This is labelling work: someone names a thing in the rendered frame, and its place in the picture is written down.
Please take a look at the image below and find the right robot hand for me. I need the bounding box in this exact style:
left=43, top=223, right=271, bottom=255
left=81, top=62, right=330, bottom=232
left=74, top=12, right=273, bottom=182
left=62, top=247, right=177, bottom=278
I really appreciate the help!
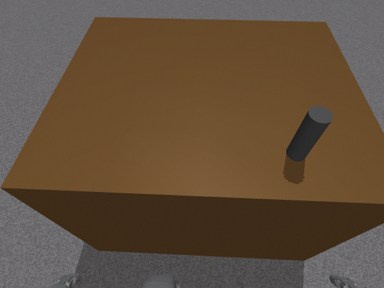
left=329, top=275, right=357, bottom=288

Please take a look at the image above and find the left robot hand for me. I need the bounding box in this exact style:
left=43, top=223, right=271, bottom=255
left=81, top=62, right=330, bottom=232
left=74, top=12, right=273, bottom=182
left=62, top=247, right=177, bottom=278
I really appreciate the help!
left=50, top=273, right=81, bottom=288

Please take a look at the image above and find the can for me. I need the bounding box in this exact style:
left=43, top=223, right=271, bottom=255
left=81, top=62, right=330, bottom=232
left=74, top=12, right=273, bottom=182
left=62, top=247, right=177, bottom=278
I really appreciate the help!
left=286, top=106, right=333, bottom=161

